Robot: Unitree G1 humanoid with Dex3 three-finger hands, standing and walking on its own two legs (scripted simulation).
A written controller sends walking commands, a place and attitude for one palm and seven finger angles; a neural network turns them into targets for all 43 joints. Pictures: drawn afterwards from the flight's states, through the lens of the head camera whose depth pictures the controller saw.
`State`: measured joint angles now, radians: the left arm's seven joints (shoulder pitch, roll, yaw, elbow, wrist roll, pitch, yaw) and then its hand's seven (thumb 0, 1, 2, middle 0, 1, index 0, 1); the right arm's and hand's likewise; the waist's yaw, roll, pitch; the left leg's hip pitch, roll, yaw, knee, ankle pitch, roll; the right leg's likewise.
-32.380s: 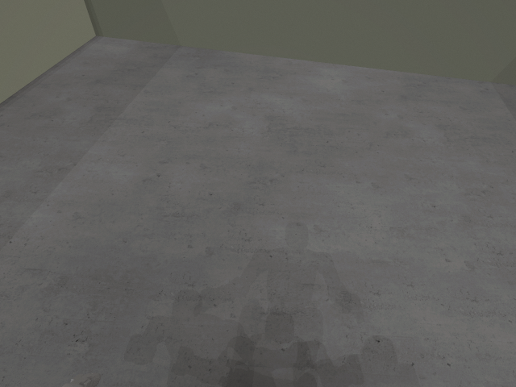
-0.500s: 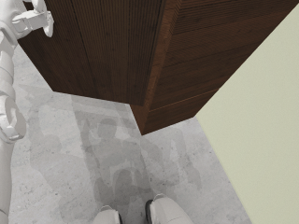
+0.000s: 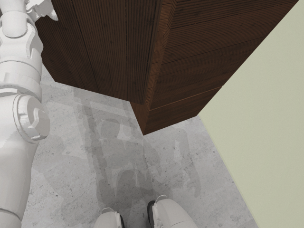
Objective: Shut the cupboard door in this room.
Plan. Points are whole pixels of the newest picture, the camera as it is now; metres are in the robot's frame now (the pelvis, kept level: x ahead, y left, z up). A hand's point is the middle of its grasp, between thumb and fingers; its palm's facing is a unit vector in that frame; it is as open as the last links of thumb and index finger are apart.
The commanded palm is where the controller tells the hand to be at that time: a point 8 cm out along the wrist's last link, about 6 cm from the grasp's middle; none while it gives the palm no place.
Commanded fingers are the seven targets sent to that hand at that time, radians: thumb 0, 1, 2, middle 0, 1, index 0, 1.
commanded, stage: pull the fist back off the door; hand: left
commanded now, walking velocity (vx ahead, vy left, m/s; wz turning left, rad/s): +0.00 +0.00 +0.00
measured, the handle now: out of the picture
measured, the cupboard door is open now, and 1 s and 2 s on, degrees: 54 54 54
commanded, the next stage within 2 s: draw the hand back to the body in 0.64 s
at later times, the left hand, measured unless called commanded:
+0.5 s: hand (44, 35) +0.52 +0.13 +0.14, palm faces +0.08 -1.00 -0.01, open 3.1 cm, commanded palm +0.49 +0.17 +0.14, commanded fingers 0.00 0.90 0.90 -1.30 -1.50 -1.30 -1.50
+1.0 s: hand (32, 52) +0.48 +0.15 +0.15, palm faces +0.08 -1.00 -0.01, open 3.1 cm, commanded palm +0.42 +0.20 +0.16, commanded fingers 0.00 0.90 0.90 -1.30 -1.50 -1.30 -1.50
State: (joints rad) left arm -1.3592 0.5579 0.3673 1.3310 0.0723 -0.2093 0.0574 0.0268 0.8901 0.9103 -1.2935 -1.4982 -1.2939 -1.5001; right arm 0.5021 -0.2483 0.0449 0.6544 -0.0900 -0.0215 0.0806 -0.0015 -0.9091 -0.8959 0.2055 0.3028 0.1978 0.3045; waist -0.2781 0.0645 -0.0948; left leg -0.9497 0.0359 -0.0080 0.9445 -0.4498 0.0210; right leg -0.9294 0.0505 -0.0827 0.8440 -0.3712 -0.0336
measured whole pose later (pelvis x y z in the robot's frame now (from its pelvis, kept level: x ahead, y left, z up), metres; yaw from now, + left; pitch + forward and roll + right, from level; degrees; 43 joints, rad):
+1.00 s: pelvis +0.00 +0.01 +0.03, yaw -1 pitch +13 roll -1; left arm -0.74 0.30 0.32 0.96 -0.11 -0.30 -0.04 0.02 0.90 0.90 -1.30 -1.50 -1.30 -1.50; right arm 0.46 -0.25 0.01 0.65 0.01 0.03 0.03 0.00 -0.91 -0.90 0.21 0.30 0.20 0.30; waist -0.12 0.06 -0.12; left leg -0.58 0.02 0.06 0.75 -0.40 0.03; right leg -0.60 0.04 -0.01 0.71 -0.33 -0.02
